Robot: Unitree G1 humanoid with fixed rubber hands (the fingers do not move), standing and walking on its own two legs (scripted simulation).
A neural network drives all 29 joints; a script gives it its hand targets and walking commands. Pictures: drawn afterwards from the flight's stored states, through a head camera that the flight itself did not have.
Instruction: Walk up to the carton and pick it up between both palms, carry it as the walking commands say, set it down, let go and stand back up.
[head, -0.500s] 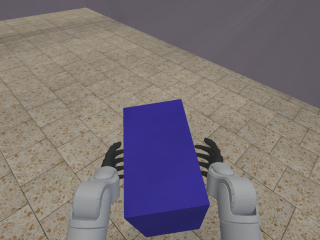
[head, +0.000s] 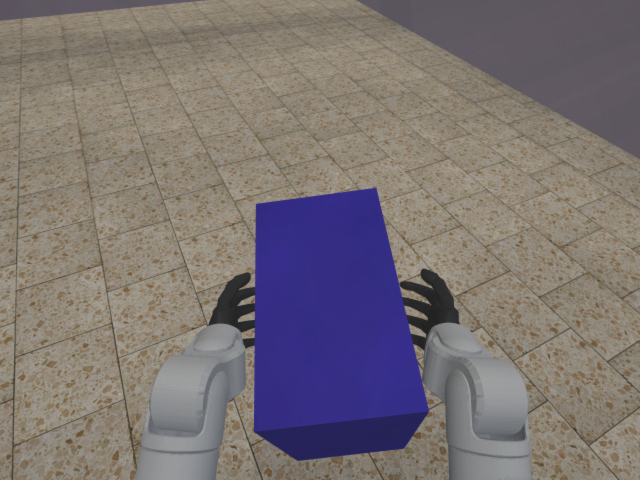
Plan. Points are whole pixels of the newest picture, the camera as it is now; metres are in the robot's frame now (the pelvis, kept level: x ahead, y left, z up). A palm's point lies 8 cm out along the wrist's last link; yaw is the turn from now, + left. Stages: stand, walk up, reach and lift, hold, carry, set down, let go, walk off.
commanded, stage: carry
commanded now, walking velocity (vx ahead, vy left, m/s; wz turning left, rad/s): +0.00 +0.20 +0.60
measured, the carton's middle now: (334, 333) +0.31 -0.03 +0.03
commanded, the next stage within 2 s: none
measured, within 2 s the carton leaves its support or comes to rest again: neither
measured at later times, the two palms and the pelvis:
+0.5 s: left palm out of the picture +0.17 +0.33 +0.08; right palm (223, 382) +0.23 +0.09 +0.08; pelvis -0.08 +0.15 +0.01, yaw +18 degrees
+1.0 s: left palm out of the picture -0.03 +0.52 +0.08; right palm out of the picture +0.11 +0.32 +0.08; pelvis -0.20 +0.27 +0.01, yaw +36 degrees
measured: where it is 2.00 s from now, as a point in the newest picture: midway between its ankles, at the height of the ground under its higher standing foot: outside the picture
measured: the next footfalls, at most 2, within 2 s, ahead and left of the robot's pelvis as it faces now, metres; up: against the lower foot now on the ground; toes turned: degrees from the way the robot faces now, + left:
right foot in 0.30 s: +0.02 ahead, +0.00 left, +0.00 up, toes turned +0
left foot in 0.54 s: -0.06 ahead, +0.34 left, +0.00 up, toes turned +24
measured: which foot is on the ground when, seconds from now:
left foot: down 0.00-0.30, up 0.32-0.52, down 0.54-0.84, up 0.86-1.00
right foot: down 0.00-0.00, up 0.02-0.28, down 0.30-0.54, up 0.56-0.80, down 0.82-1.00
